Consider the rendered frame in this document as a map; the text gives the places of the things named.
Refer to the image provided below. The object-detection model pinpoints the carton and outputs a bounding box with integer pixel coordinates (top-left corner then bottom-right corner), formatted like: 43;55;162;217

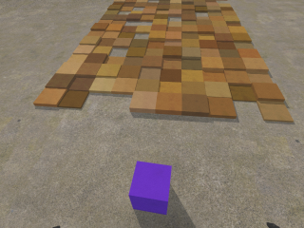
128;161;172;215

